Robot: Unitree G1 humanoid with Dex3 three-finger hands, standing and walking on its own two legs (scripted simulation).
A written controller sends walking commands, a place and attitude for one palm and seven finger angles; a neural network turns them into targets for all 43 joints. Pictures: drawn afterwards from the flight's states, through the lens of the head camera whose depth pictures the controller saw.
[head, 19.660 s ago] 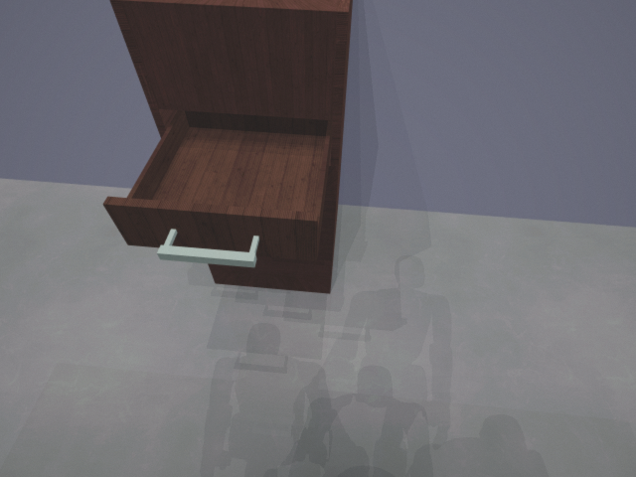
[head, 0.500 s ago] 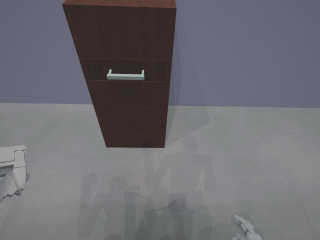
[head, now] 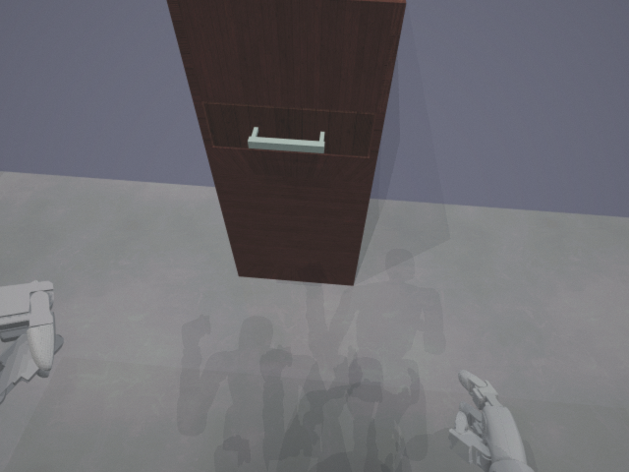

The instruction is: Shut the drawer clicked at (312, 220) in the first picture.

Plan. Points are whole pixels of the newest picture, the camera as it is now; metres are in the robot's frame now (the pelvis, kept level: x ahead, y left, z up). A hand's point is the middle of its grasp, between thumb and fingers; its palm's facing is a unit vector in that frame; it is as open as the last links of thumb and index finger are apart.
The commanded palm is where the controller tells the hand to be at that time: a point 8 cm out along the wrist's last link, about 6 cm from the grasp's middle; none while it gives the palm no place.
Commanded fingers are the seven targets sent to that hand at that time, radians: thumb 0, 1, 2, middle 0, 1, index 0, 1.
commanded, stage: stop stepping back and stand still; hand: left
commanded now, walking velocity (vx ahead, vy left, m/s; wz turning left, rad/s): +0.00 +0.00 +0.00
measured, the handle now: (287, 139) +0.80 +0.12 -0.09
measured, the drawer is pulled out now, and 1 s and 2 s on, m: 0.00 0.00 0.00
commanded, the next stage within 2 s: let the arm hang, fingers relaxed in 0.32 s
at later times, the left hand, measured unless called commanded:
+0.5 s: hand (73, 370) +0.20 +0.27 +0.07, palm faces +0.18 -0.84 -0.51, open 3.2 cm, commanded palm none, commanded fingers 0.00 0.90 0.90 -1.20 -1.38 -1.20 -1.38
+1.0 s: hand out of the picture -0.09 +0.22 -0.16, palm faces +0.05 -0.97 -0.25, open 5.3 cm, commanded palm none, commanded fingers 0.00 0.90 0.90 -0.20 -0.30 -0.20 -0.30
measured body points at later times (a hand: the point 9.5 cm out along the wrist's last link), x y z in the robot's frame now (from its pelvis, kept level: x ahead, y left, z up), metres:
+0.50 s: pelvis +0.00 +0.03 +0.00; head +0.03 +0.01 +0.45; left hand +0.19 +0.32 +0.10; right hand +0.17 -0.22 -0.10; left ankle +0.01 +0.12 -0.73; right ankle -0.02 -0.10 -0.73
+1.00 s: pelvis -0.03 +0.03 +0.00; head +0.01 +0.02 +0.45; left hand -0.09 +0.27 -0.14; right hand -0.03 -0.20 -0.16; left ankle +0.01 +0.12 -0.73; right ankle -0.02 -0.10 -0.73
